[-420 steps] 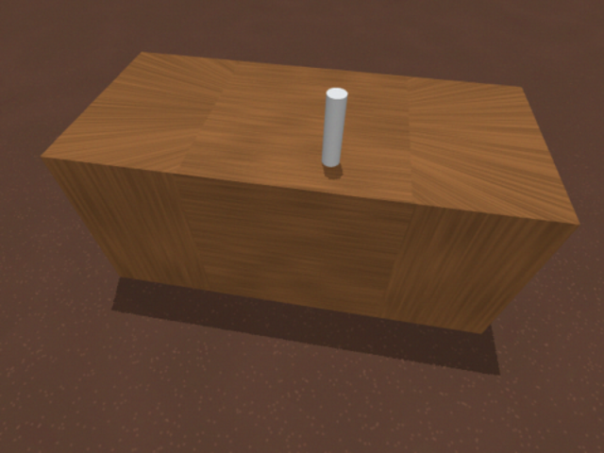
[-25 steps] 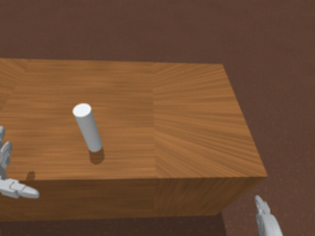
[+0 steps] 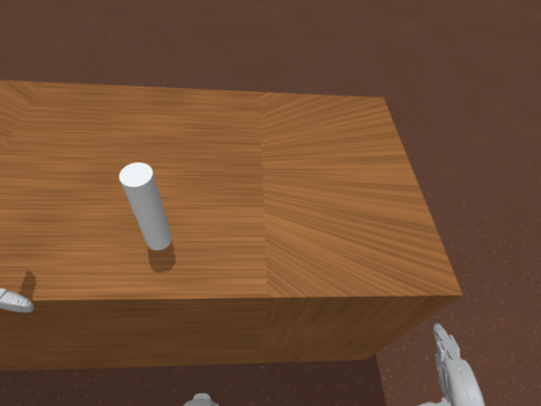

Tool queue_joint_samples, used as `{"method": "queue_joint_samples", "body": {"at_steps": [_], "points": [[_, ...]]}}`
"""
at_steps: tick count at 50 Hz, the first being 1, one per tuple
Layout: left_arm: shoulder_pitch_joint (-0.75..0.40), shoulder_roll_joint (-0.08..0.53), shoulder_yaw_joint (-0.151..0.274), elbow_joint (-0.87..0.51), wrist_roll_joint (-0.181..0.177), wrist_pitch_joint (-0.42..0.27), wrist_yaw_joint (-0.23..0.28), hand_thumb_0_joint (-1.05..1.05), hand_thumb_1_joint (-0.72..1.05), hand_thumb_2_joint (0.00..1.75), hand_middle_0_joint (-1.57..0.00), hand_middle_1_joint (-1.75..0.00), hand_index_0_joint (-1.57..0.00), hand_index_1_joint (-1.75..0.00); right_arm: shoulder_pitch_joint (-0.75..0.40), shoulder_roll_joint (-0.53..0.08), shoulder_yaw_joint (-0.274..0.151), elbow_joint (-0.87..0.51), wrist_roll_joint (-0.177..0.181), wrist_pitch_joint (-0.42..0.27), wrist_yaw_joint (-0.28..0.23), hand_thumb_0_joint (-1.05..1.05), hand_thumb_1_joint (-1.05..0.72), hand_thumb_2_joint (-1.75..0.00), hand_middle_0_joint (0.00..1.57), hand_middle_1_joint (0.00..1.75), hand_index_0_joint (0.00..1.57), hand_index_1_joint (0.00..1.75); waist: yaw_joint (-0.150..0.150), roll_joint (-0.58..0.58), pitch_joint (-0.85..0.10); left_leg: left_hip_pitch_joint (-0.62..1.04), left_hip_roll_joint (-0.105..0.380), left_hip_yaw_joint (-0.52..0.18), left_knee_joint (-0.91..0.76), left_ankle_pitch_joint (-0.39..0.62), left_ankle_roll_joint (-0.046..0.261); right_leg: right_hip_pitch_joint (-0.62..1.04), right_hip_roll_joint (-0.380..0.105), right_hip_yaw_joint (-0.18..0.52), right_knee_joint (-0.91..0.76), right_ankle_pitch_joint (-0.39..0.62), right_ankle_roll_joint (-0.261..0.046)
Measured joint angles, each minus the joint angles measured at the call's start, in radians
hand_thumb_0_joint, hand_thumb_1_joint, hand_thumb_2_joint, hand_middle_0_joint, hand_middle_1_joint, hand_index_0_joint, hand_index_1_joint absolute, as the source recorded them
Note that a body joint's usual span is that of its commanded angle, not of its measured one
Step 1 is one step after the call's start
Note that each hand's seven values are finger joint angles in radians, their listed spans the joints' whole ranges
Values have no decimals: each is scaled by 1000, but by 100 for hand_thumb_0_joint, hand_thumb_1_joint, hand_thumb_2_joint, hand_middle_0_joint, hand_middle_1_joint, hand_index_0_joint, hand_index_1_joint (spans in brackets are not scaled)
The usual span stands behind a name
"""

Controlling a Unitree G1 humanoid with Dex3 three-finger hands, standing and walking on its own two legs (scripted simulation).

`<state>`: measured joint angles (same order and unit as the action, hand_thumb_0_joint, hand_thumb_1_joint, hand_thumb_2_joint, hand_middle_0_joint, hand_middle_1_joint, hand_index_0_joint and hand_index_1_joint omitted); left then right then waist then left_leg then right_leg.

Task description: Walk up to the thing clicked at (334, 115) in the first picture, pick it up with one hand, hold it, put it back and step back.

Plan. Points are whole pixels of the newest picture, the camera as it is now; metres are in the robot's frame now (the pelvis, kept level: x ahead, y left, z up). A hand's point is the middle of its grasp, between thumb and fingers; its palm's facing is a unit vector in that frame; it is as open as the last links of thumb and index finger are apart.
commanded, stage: go down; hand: left
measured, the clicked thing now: (149, 211) +0.44 +0.21 -0.04
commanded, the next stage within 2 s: approach in 1.88 s
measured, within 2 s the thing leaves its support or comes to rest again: neither
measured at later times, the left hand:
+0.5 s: hand out of the picture +0.34 +0.38 +0.05, palm faces +0.23 -0.97 -0.01, open 17.5 cm
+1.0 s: hand out of the picture +0.35 +0.40 +0.05, palm faces +0.25 -0.97 +0.00, open 17.5 cm
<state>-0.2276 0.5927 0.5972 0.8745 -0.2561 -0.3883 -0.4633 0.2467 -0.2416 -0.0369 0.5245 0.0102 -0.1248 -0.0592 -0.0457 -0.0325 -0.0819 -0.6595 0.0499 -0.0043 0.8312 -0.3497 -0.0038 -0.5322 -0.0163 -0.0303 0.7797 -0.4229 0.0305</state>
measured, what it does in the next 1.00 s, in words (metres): stands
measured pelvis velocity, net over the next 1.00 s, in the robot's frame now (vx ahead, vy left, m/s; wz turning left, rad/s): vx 0.00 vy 0.00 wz -0.01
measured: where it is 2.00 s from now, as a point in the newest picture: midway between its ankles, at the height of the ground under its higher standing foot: outside the picture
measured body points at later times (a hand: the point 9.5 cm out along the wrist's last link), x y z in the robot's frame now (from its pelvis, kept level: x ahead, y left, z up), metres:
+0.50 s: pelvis +0.00 +0.00 -0.02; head +0.07 +0.05 +0.42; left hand +0.32 +0.43 +0.05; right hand +0.16 -0.25 -0.05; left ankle +0.03 +0.12 -0.70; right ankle -0.02 -0.14 -0.70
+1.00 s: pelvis +0.00 +0.00 -0.03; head +0.08 +0.06 +0.41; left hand +0.34 +0.45 +0.06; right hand +0.15 -0.25 -0.06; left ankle +0.03 +0.12 -0.70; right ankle -0.02 -0.14 -0.70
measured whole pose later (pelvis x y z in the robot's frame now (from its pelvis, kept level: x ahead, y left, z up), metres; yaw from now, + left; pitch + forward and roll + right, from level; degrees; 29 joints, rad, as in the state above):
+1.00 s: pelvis +0.00 +0.00 -0.03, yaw -1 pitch +17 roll -4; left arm -0.43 0.80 0.76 1.00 -0.26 -0.30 -0.62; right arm 0.34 -0.26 0.03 0.32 -0.01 -0.19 -0.08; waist -0.10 -0.03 -0.14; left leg -0.92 0.07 -0.03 1.05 -0.43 0.00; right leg -0.77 0.00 -0.05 0.97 -0.50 0.03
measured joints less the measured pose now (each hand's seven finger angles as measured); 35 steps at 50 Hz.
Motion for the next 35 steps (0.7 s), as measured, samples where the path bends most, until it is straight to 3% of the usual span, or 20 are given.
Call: {"method": "queue_joint_samples", "body": {"at_steps": [13, 27, 35], "points": [[-79, 72, 82, 60, -22, 1, -83, -1, -54, 5, -6, -5, -6, -5, 49, -12, 36, -98, -5, -23, -8, -1, 49, -7, 5, 5, 5, 5, -28, -5, -22, -108, 10, -10, 95, -35, -2, -102, 10, -5, 87, -33, -2], [-113, 127, 116, 76, -36, 42, -147, -1, -55, 5, -6, -5, -5, -5, 87, -16, 62, -167, -6, -50, -16, -1, 50, -7, 5, 5, 6, 5, -40, -4, -54, -181, 11, -18, 162, -68, 3, -166, 12, -9, 141, -62, 3], [-134, 144, 136, 74, -30, 66, -145, -1, -56, 5, -6, -4, -5, -5, 95, -20, 60, -179, -9, -56, -13, -1, 50, -6, 5, 5, 6, 5, -40, 0, -56, -214, 15, -21, 191, -80, 4, -195, 15, -10, 163, -70, 4]]}}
